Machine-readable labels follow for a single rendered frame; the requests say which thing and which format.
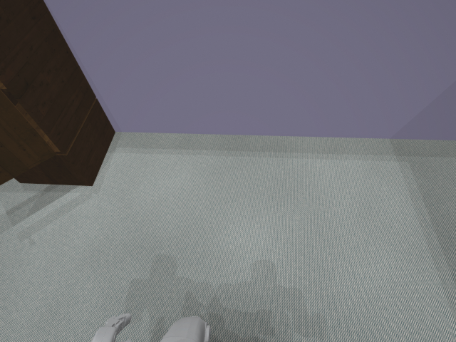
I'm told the left robot hand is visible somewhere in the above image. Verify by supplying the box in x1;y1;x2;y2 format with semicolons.
91;313;132;342

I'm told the cupboard door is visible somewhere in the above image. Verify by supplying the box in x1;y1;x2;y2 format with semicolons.
0;89;57;185

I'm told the left robot thigh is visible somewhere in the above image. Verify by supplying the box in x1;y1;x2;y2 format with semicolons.
160;317;211;342

